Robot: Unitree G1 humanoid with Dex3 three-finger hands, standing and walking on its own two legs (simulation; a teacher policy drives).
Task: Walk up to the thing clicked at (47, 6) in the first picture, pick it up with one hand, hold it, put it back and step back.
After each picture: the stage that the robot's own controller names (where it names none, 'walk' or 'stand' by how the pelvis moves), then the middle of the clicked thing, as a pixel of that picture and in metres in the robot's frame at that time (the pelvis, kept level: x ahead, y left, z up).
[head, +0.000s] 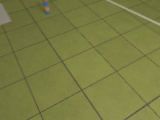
stand; (46, 5) +2.03 +0.50 -0.66
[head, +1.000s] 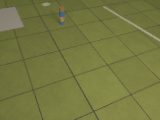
walk; (61, 15) +1.93 +0.20 -0.63
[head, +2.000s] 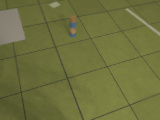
walk; (72, 26) +1.35 +0.13 -0.63
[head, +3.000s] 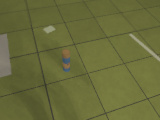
walk; (66, 61) +0.94 +0.16 -0.63
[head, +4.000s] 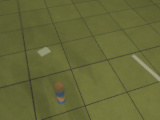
walk; (60, 93) +0.65 +0.19 -0.64
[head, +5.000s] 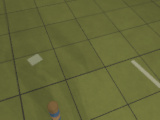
stand; (54, 112) +0.45 +0.20 -0.63
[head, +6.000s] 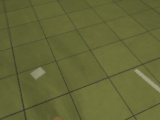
stand; out of the picture +0.40 +0.18 -0.65
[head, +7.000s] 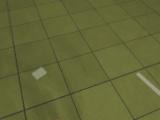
stand; out of the picture +0.38 +0.17 -0.66
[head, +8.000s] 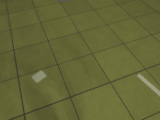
stand; out of the picture +0.36 +0.19 -0.66
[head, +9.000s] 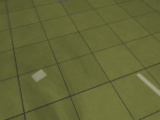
stand; out of the picture +0.36 +0.18 -0.66
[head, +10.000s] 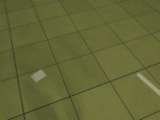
stand; out of the picture +0.35 +0.19 -0.66
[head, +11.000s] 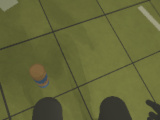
go down; (40, 77) +0.42 +0.19 -0.39
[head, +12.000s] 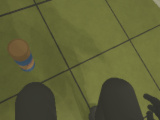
go down; (23, 57) +0.44 +0.22 -0.26
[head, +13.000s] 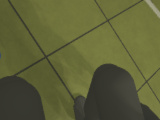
close in; out of the picture +0.43 +0.25 -0.18
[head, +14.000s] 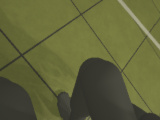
close; out of the picture +0.43 +0.27 -0.16
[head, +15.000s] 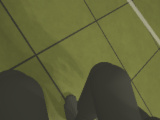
lift; out of the picture +0.36 +0.25 -0.14
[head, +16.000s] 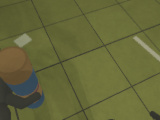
lift; (25, 84) +0.32 +0.18 +0.05
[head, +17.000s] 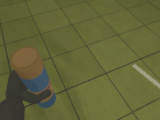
hold; (38, 82) +0.33 +0.15 +0.07
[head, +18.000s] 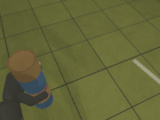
hold; (35, 84) +0.32 +0.16 +0.05
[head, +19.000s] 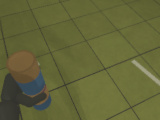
crouch; (33, 85) +0.32 +0.17 +0.04
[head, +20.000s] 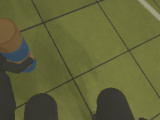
crouch; (17, 51) +0.43 +0.19 -0.04
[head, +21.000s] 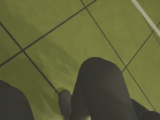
lower; out of the picture +0.42 +0.28 -0.17
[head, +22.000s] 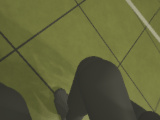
lower; out of the picture +0.44 +0.29 -0.16
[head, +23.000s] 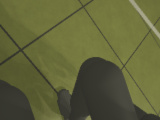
lower; out of the picture +0.43 +0.28 -0.16
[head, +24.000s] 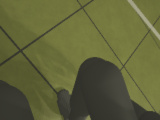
lower; out of the picture +0.43 +0.28 -0.16
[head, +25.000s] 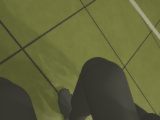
loosen; out of the picture +0.42 +0.29 -0.16
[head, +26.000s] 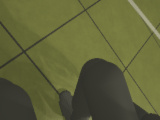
withdraw; out of the picture +0.41 +0.28 -0.17
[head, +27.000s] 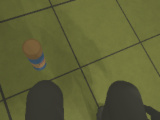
walk; (36, 57) +0.45 +0.22 -0.28
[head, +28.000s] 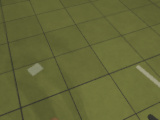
stand; out of the picture +0.37 +0.18 -0.59
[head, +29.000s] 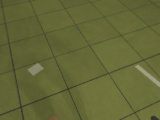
stand; out of the picture +0.39 +0.19 -0.60
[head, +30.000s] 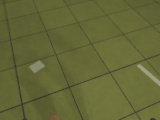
stand; out of the picture +0.38 +0.19 -0.60
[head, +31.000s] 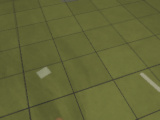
stand; out of the picture +0.40 +0.18 -0.65
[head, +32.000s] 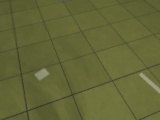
stand; out of the picture +0.37 +0.19 -0.66
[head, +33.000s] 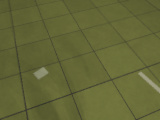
walk; out of the picture +0.37 +0.19 -0.66
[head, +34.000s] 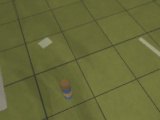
walk; (66, 89) +0.57 +0.16 -0.64
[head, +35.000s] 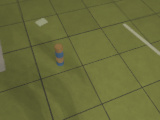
walk; (59, 55) +0.93 +0.19 -0.64
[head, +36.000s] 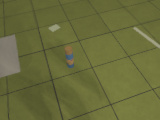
stand; (69, 57) +1.00 +0.17 -0.63
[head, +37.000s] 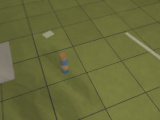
stand; (64, 63) +0.99 +0.18 -0.66
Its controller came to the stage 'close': yes
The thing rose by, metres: 0.69
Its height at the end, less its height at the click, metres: +0.00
